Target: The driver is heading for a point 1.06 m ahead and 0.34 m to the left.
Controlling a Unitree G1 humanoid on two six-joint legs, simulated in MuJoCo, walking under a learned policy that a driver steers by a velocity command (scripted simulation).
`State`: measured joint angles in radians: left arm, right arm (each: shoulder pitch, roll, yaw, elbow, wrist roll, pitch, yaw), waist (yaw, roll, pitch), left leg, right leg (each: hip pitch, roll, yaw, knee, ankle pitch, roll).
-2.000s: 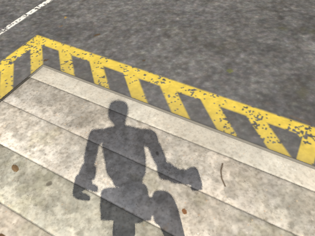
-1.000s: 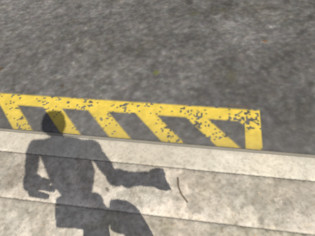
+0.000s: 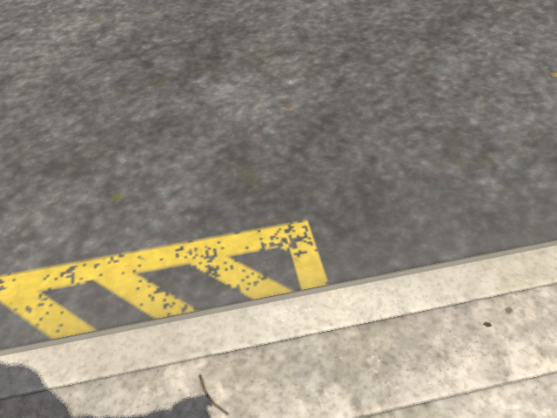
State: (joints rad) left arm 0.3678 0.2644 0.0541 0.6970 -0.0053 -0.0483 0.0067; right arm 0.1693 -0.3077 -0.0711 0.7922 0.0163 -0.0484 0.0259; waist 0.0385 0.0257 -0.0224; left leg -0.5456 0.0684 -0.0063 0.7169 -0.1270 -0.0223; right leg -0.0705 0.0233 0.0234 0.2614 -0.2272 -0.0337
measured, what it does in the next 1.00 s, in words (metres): walks ahead, turning left: left foot, then right foot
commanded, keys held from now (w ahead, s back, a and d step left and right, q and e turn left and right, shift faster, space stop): w+q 0.20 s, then q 0.62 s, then no key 0.18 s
